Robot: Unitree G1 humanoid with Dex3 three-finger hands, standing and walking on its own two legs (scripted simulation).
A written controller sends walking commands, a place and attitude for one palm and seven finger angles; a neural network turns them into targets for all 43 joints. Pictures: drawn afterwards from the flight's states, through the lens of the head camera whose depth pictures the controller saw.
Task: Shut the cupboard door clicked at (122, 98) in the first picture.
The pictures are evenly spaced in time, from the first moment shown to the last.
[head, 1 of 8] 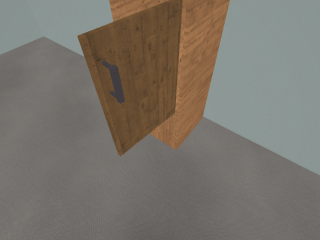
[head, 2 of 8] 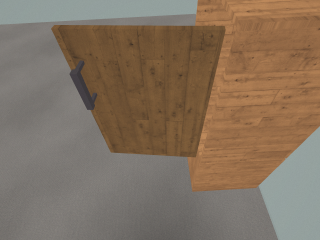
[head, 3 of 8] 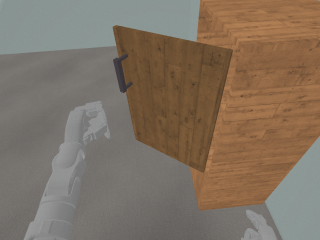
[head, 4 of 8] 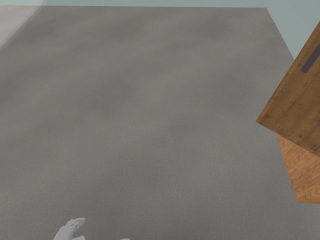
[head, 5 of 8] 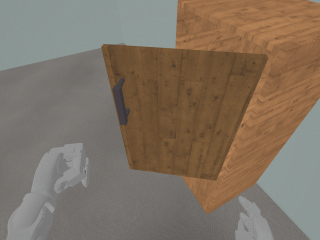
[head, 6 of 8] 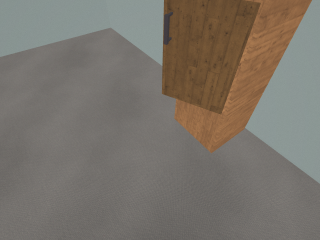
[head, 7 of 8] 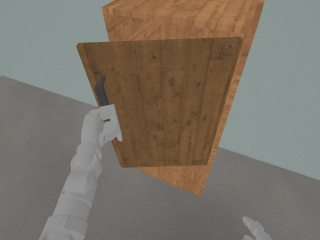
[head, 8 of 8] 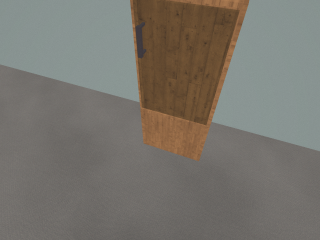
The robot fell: no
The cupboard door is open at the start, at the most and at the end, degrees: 83 83 0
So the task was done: yes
